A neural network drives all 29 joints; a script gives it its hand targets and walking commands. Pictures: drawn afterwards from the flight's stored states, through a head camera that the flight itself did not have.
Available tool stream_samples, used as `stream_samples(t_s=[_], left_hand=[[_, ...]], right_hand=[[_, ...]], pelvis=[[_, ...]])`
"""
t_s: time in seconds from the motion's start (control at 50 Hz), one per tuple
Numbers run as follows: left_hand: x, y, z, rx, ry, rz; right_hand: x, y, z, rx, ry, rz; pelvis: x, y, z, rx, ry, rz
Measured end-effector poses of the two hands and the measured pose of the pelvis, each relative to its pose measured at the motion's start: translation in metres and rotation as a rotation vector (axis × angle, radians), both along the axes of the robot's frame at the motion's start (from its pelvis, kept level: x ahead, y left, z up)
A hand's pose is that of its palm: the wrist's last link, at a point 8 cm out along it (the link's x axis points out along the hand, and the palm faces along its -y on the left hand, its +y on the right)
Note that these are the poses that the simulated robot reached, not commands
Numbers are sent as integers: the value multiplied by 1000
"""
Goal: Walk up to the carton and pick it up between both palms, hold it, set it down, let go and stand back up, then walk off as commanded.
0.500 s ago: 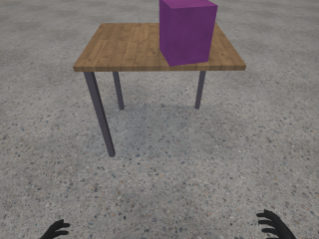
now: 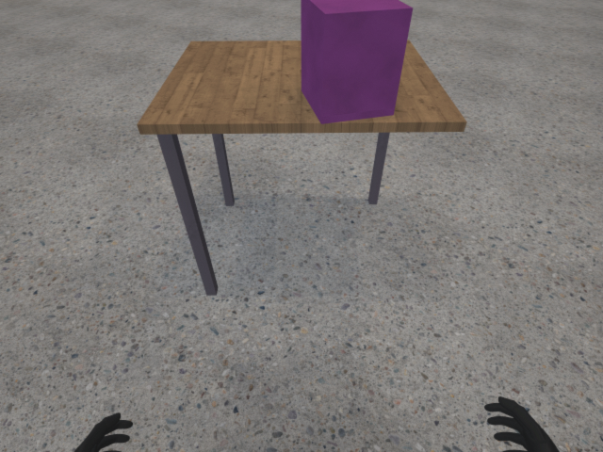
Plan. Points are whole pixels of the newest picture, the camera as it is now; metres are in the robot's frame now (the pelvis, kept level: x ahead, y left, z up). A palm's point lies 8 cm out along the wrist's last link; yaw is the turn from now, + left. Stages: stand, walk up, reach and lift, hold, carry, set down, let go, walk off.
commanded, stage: stand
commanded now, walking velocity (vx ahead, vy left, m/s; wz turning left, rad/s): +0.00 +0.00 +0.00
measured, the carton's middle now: (348, 55) +1.02 -0.13 +0.15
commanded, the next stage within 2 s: walk up in 1.38 s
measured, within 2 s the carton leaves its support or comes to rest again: neither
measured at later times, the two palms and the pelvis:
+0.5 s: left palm out of the picture +0.15 +0.29 -0.06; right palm out of the picture +0.15 -0.29 -0.05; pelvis +0.00 +0.00 +0.00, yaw +0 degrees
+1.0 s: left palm out of the picture +0.15 +0.29 -0.06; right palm out of the picture +0.15 -0.29 -0.06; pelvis +0.00 +0.00 +0.00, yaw +0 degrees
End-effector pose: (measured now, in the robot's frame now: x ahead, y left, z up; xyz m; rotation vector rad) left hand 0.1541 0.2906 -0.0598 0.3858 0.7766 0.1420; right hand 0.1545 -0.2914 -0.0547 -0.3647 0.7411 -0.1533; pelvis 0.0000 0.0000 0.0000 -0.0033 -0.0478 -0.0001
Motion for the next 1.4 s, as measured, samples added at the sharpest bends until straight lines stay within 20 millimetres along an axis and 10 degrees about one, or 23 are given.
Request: stream_samples(t_s=[1.4], left_hand=[[-3,2,2,6,29,12]], right_hand=[[-5,-2,-3,7,34,-12]], pelvis=[[1,-1,5,1,2,0]])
